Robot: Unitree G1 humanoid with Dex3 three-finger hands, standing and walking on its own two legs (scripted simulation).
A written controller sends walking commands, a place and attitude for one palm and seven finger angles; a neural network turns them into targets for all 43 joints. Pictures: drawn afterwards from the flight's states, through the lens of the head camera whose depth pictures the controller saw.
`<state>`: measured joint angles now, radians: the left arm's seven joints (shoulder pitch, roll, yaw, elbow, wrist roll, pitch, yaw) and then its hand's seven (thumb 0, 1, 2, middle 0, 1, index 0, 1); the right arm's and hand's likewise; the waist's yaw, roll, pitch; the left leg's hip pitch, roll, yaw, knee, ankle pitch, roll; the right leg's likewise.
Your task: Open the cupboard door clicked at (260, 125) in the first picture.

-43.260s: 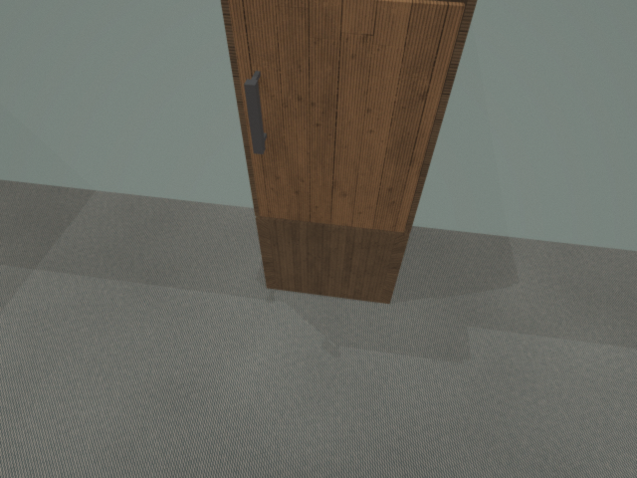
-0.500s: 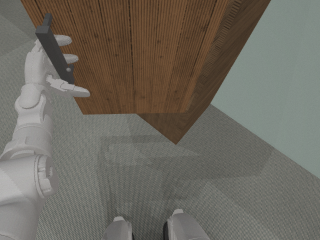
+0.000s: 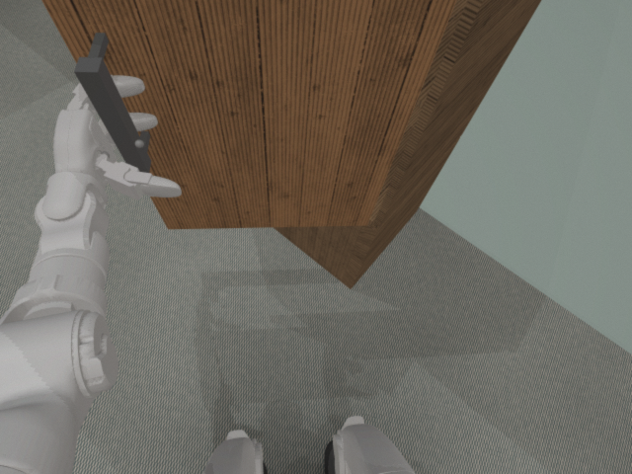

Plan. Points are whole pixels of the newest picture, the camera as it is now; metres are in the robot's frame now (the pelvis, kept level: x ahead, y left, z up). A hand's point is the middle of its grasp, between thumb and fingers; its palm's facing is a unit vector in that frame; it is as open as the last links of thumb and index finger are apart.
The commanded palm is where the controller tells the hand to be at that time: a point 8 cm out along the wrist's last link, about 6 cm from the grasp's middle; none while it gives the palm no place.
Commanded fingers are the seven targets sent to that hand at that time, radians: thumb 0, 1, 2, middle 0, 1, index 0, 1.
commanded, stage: close the thumb around the handle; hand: left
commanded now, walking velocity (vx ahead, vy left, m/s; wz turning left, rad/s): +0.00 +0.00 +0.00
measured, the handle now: (122, 110) +0.56 +0.20 +0.08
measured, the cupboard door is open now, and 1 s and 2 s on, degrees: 44 44 80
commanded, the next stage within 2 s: pull the door open along its arc in 0.78 s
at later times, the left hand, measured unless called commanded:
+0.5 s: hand (137, 145) +0.50 +0.18 +0.08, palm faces +0.00 -1.00 -0.01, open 9.1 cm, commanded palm +0.48 +0.22 +0.08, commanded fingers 0.00 0.73 0.83 -0.39 -1.33 -0.39 -1.33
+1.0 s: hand (136, 145) +0.50 +0.18 +0.08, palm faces -0.01 -1.00 -0.01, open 5.7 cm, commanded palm +0.47 +0.23 +0.08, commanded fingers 0.00 0.90 0.90 -0.40 -1.35 -0.40 -1.35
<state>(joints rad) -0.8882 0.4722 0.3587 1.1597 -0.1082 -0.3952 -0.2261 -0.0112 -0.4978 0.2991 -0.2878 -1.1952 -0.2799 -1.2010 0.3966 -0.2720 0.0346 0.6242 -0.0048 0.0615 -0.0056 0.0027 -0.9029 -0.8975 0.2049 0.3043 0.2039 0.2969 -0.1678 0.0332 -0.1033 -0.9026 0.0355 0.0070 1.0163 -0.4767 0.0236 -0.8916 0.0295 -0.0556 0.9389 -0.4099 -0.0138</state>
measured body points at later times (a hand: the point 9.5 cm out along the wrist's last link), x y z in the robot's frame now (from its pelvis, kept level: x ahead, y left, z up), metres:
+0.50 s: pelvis +0.00 +0.00 +0.00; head +0.12 +0.02 +0.43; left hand +0.50 +0.23 +0.08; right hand +0.01 -0.26 -0.11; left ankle +0.00 +0.10 -0.67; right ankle +0.02 -0.12 -0.67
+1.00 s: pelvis +0.00 +0.00 +0.00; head +0.12 +0.02 +0.43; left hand +0.50 +0.24 +0.08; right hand +0.00 -0.26 -0.11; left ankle +0.00 +0.10 -0.67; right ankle +0.02 -0.12 -0.67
